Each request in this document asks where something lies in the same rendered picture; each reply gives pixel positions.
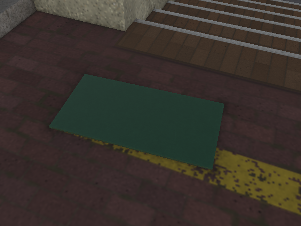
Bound stairs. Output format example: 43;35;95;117
145;0;301;55

